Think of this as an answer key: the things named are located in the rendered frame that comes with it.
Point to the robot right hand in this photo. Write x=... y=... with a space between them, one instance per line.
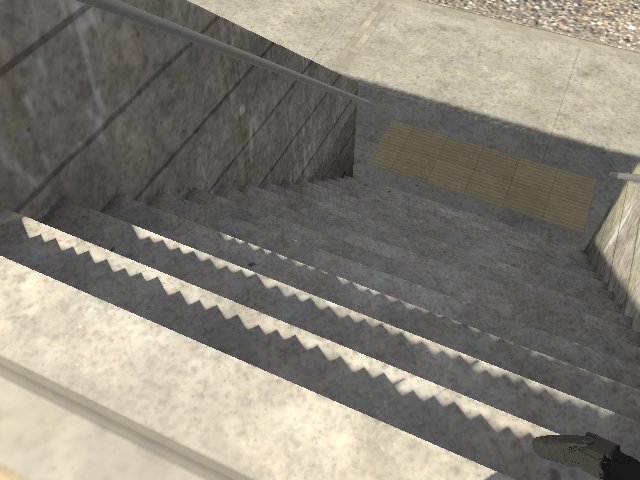
x=596 y=455

